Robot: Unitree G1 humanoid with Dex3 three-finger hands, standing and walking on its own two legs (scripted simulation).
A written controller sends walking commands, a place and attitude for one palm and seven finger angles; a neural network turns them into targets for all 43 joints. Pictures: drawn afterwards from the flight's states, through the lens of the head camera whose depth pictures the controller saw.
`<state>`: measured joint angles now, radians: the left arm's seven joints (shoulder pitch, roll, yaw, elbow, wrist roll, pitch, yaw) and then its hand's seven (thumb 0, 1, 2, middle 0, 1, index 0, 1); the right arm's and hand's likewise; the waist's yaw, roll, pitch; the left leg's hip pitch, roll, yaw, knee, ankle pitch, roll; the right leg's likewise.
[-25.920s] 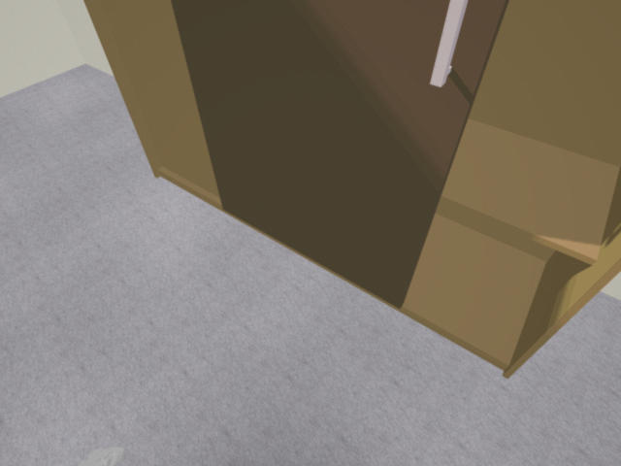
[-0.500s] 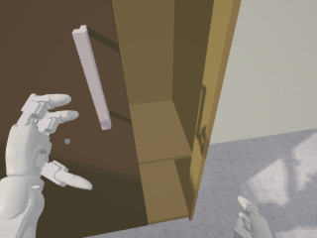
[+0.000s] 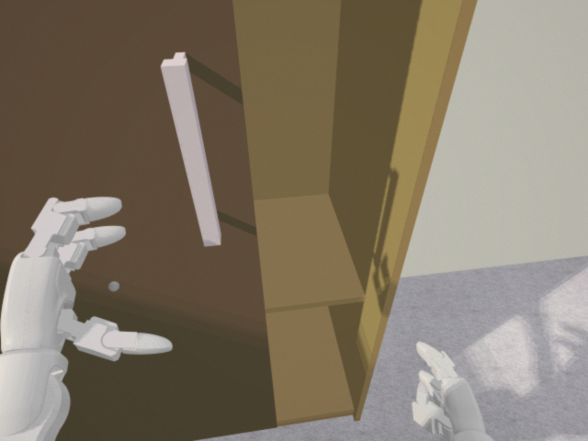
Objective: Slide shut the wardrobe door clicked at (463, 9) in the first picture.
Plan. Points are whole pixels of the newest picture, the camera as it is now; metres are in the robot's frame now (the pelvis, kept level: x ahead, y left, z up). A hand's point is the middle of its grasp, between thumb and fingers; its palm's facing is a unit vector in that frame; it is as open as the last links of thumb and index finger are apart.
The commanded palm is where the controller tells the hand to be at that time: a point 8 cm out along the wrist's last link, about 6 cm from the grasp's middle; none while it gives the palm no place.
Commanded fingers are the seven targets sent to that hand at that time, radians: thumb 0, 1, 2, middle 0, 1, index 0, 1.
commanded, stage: draw the hand back to the body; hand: left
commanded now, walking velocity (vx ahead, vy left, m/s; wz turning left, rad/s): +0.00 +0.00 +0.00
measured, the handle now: (198, 158) +0.35 +0.18 +0.26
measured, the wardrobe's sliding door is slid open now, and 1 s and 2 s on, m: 0.25 0.25 0.25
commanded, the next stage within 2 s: step back with the hand held close in 0.94 s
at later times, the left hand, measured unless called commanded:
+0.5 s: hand (86, 295) +0.19 +0.26 +0.18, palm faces +0.44 -0.81 -0.40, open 9.4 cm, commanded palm +0.14 +0.30 +0.19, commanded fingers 0.00 0.83 0.87 -0.20 -0.34 -0.20 -0.34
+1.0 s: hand (75, 293) +0.20 +0.27 +0.17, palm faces +0.48 -0.80 -0.36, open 7.5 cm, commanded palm +0.15 +0.31 +0.18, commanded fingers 0.00 0.90 0.90 -0.20 -0.30 -0.20 -0.30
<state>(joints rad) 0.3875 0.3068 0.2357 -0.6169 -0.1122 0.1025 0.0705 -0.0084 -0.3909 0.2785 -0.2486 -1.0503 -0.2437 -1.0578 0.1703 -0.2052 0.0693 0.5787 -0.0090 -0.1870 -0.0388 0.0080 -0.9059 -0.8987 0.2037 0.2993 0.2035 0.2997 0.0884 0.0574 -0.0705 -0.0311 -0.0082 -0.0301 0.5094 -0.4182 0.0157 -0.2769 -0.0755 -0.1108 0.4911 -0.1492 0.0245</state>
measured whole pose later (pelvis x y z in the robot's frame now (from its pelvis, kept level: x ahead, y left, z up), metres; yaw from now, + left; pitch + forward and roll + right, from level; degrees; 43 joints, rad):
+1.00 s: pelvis +0.01 +0.01 +0.01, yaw +0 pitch -4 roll -1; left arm 0.42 0.34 0.34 -0.37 -0.05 -0.16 0.11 0.02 0.88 0.90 -0.21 -0.30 -0.21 -0.31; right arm 0.21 -0.21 0.00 0.65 -0.02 -0.17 -0.07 0.01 -0.91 -0.90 0.20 0.30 0.20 0.30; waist 0.08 0.06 0.00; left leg 0.03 -0.02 -0.03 0.42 -0.38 0.03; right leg -0.22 -0.08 -0.11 0.40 -0.11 0.04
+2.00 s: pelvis -0.08 +0.00 -0.01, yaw +2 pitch +0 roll +0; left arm 0.48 0.41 0.46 -0.54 -0.02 -0.29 0.11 0.02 0.88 0.90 -0.21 -0.30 -0.21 -0.31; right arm 0.21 -0.22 -0.02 0.58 -0.02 -0.07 -0.06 0.01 -0.91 -0.90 0.20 0.30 0.20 0.30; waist 0.02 -0.06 0.03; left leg -0.34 -0.05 -0.05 0.69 -0.36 0.03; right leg -0.47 -0.07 -0.01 0.53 -0.07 0.04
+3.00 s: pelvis -0.26 +0.04 +0.01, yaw -1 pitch +1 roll -2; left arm 0.60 0.46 0.44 -0.56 -0.04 -0.22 0.13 0.02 0.88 0.90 -0.21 -0.30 -0.21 -0.31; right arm 0.25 -0.17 0.02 0.58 -0.02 -0.14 -0.08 0.01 -0.91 -0.90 0.20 0.30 0.20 0.30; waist 0.00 -0.07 -0.03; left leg -0.33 -0.04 -0.01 0.40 -0.11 0.05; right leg -0.22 0.03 -0.01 0.45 -0.40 -0.02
